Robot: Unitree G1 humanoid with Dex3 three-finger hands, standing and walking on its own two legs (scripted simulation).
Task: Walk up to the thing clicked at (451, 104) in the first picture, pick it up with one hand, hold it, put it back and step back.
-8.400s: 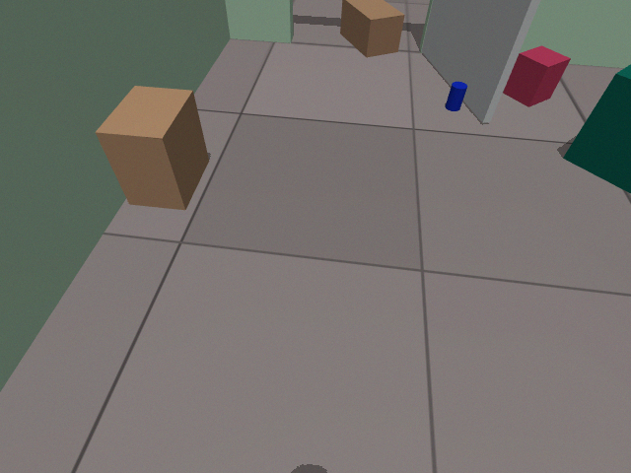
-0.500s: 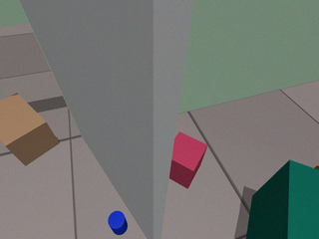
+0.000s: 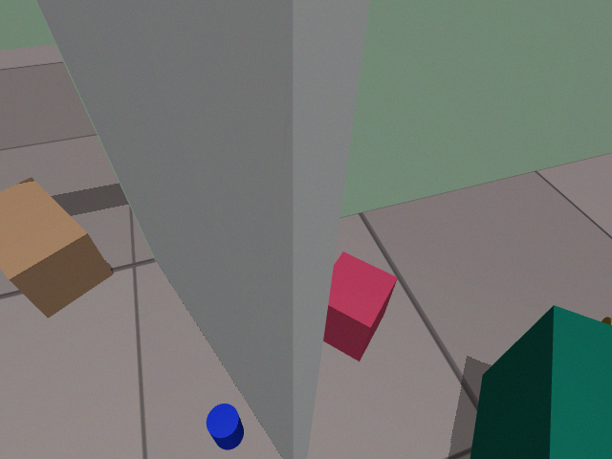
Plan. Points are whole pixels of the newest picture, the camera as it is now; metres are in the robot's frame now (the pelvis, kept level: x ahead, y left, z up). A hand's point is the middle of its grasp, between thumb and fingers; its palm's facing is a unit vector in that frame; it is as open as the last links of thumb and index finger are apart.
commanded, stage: stand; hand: left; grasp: from the side
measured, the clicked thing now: (226, 427) +0.35 +0.21 -0.71
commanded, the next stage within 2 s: go down in 0.62 s
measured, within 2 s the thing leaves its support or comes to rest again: neither
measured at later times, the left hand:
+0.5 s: hand out of the picture +0.07 +0.26 -0.16, palm faces -0.03 -0.94 -0.34, open 7.4 cm
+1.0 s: hand out of the picture +0.16 +0.26 -0.17, palm faces +0.05 -0.94 -0.33, open 12.0 cm
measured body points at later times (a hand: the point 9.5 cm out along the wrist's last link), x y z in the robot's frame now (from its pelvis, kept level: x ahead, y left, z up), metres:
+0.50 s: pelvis +0.01 +0.00 +0.00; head +0.02 +0.00 +0.45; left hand +0.08 +0.30 -0.13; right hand +0.08 -0.30 -0.14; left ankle +0.01 +0.14 -0.75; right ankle -0.01 -0.12 -0.75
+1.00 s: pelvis -0.01 +0.00 -0.02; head +0.06 +0.01 +0.42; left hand +0.16 +0.31 -0.15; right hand +0.09 -0.26 -0.14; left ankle +0.01 +0.14 -0.75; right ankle -0.01 -0.12 -0.75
